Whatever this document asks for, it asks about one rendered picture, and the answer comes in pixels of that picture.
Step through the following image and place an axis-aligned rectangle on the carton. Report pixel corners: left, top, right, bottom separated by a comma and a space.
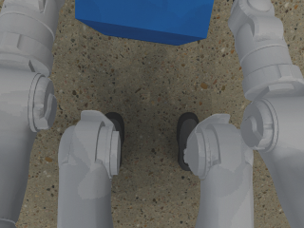
75, 0, 214, 46

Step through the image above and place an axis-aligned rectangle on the left robot shin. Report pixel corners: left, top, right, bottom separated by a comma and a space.
58, 110, 116, 168

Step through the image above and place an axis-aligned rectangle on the right robot forearm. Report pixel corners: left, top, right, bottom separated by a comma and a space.
227, 0, 304, 102

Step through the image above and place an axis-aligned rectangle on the left robot upper arm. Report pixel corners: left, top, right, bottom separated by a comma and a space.
0, 67, 57, 228

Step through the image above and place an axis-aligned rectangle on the robot right thigh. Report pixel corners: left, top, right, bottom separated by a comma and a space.
190, 123, 255, 228

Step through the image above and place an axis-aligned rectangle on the right robot upper arm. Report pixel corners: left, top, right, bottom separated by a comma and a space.
239, 96, 304, 228

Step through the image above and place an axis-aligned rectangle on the left robot forearm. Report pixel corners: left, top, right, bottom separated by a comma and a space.
0, 0, 66, 78

